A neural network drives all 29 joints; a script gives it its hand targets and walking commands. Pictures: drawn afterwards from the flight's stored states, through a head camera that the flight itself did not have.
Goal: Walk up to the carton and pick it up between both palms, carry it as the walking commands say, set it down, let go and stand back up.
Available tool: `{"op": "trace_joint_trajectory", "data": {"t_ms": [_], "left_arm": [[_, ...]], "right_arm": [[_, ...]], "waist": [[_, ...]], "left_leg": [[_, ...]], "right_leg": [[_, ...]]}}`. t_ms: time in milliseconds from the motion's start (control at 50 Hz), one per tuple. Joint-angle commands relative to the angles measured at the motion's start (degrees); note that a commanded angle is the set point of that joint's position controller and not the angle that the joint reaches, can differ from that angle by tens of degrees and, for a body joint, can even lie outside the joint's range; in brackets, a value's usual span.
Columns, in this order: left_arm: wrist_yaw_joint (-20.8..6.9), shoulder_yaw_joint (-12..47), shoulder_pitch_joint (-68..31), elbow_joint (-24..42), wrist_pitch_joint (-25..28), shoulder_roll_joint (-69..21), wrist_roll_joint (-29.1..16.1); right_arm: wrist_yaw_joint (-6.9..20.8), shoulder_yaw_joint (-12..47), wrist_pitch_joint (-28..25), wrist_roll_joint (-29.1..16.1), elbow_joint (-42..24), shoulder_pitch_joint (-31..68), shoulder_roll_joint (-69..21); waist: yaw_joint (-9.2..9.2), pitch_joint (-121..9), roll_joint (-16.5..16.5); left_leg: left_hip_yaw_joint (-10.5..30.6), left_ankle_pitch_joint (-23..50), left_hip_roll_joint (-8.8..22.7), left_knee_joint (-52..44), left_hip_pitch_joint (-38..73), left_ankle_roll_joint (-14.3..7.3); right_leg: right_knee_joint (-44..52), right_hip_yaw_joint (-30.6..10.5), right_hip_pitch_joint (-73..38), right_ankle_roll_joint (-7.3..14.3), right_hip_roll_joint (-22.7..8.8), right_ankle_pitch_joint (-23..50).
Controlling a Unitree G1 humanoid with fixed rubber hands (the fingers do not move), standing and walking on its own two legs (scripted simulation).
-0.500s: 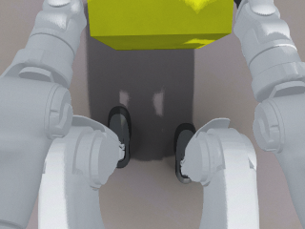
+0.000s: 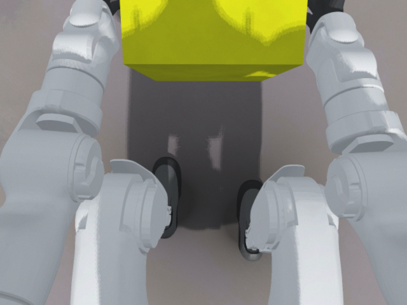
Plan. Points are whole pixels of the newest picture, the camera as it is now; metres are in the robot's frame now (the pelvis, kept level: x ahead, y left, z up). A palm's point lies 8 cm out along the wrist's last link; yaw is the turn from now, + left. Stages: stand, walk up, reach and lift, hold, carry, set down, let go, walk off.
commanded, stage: reach and lift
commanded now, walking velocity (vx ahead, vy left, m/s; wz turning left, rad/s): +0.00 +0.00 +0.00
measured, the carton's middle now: (210, 25) +0.55 +0.03 -0.22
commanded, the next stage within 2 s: none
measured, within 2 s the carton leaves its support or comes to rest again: neither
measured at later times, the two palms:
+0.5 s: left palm out of the picture +0.54 +0.19 -0.07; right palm out of the picture +0.55 -0.14 -0.07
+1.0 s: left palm out of the picture +0.53 +0.18 +0.00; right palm out of the picture +0.53 -0.14 +0.00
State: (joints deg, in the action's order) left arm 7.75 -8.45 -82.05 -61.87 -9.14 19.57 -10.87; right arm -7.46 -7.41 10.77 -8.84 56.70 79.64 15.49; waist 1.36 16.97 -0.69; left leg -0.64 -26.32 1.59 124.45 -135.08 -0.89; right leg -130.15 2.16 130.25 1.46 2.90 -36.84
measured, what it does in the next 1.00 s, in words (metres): rises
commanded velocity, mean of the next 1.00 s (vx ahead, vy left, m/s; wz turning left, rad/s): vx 0.00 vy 0.00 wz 0.00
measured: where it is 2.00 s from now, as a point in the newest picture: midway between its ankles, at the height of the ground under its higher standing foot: (208, 221)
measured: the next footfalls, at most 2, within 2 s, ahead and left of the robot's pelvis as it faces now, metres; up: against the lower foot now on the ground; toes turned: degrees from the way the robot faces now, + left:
none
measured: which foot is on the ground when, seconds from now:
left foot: down 0.00-1.00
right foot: down 0.00-1.00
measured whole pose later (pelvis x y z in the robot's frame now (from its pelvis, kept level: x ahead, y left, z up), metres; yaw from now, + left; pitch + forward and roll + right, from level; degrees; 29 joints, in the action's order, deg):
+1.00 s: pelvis +0.01 +0.00 +0.09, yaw -1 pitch +47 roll -1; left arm 3.9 -24.7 -67.1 -42.4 -20.4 7.7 6.6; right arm -1.7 -24.6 21.5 7.8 38.8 65.6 4.7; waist 0.9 -5.3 -0.4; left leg 0.2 -24.7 0.5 106.4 -128.8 -0.6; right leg -110.7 1.4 124.4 0.7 3.4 -33.5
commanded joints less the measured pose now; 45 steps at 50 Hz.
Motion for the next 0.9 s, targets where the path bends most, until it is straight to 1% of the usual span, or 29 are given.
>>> {"op": "trace_joint_trajectory", "data": {"t_ms": [0,60,120,180,240,420,580,700,880], "left_arm": [[-16.5,15.5,-34.1,16.3,-0.1,-57.2,-3.0],[-16.7,14.5,-33.1,16.1,-1.1,-57.3,-0.9],[-17.1,12.9,-31.8,15.7,-2.1,-57.6,1.4],[-17.4,11.5,-30.6,15.9,-3.2,-58.3,3.5],[-17.8,11.0,-29.9,16.8,-4.2,-59.3,4.7],[-18.6,12.3,-27.7,19.1,-6.5,-62.7,5.7],[-18.8,14.1,-25.5,21.8,-8.2,-65.2,5.6],[-19.3,13.5,-23.0,22.0,-9.5,-66.7,6.6],[-20.0,11.8,-21.0,21.2,-10.9,-67.9,8.4]], "right_arm": [[15.4,16.8,-1.9,-3.6,-17.8,40.0,-52.7],[15.9,14.9,-0.8,-2.1,-15.7,37.7,-53.6],[16.7,13.2,0.3,-0.6,-14.2,35.9,-55.1],[17.4,12.0,1.4,0.6,-13.9,34.8,-56.5],[17.8,11.4,2.4,1.7,-14.6,33.9,-57.7],[18.5,11.9,4.4,3.7,-18.0,32.1,-59.6],[18.9,13.9,6.1,3.9,-21.2,30.1,-61.7],[19.4,13.8,7.4,5.0,-21.8,27.8,-63.4],[20.4,11.7,9.0,7.0,-20.9,25.4,-64.7]], "waist": [[0.1,-81.2,-0.1],[0.21,-78.2,0.6],[0.75,-76.1,0.9],[1.25,-75.9,0.9],[1.25,-77.2,0.9],[0.33,-82.3,1.2],[0.39,-88.1,1.2],[0.47,-88.2,0.9],[0.25,-86.6,0.7]], "left_leg": [[-2.4,20.7,-6.4,-3.9,48.2,-0.7],[-2.4,18.4,-6.5,-5.3,47.4,-0.7],[-2.4,16.9,-6.5,-6.6,46.8,-0.7],[-2.5,16.4,-6.6,-7.8,46.8,-0.7],[-2.4,16.8,-6.8,-8.8,47.3,-0.5],[-2.1,18.9,-7.2,-11.4,49.3,0.0],[-1.8,21.2,-7.5,-14.2,51.5,0.1],[-1.7,20.1,-7.8,-17.2,50.7,-0.1],[-1.5,16.9,-8.0,-21.7,51.1,-0.2]], "right_leg": [[14.2,0.2,-29.1,-1.2,4.6,21.7],[15.2,0.3,-26.3,-1.0,4.8,18.9],[16.2,0.4,-24.4,-1.0,5.0,17.0],[17.1,0.5,-23.8,-1.0,5.3,16.5],[17.9,0.6,-24.2,-1.1,5.4,16.8],[20.5,0.6,-26.0,-1.4,5.5,18.9],[23.4,0.7,-28.2,-1.7,5.7,21.3],[26.3,0.6,-28.4,-1.7,6.0,20.7],[30.7,0.5,-29.0,-1.6,6.1,17.8]]}}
